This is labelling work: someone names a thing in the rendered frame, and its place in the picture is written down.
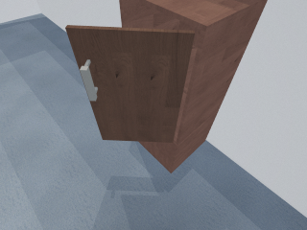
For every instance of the handle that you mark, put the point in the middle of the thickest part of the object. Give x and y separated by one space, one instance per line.
88 82

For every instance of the cupboard door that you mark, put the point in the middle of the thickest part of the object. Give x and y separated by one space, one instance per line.
140 74

